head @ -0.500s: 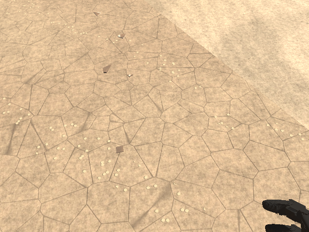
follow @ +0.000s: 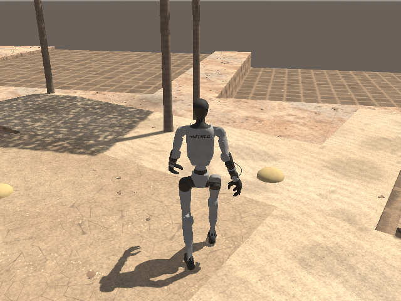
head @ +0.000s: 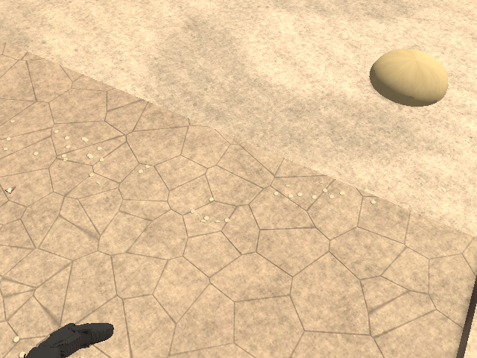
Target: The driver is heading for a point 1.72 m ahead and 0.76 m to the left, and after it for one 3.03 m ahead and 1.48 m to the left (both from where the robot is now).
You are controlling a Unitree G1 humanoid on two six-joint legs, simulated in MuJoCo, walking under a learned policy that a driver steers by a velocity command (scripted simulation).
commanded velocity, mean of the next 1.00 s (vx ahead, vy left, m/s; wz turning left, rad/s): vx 0.06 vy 0.00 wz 0.29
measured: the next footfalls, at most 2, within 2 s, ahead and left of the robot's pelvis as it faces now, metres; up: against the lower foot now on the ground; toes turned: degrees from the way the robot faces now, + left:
right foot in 0.04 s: +0.19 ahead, -0.09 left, +0.00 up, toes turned -2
left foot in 0.52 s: +0.14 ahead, +0.15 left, +0.00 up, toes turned +9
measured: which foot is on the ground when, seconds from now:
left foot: down 0.00-0.04, up 0.06-0.50, down 0.52-1.00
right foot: up 0.00-0.02, down 0.04-0.52, up 0.54-1.00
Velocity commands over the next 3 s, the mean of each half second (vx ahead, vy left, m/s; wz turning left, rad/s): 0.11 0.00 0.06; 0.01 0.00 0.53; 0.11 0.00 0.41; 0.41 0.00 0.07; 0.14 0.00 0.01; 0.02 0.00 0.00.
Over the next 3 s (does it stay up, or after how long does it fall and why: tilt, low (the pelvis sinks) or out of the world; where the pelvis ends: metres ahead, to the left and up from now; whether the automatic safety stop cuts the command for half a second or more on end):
stays up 0.46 0.28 0.00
